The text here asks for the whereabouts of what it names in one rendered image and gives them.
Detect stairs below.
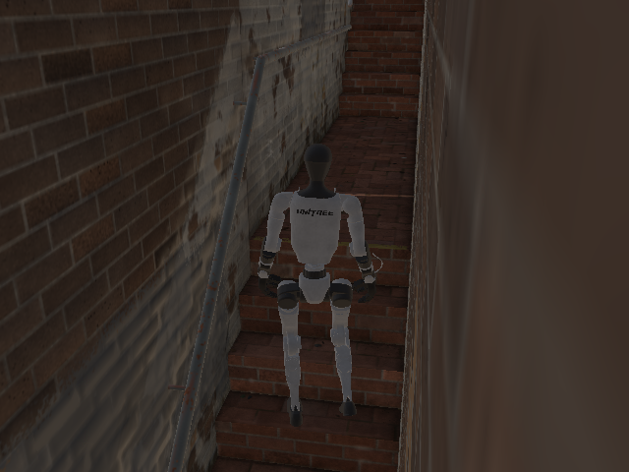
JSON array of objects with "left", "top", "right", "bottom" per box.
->
[
  {"left": 211, "top": 240, "right": 411, "bottom": 472},
  {"left": 339, "top": 0, "right": 425, "bottom": 118}
]

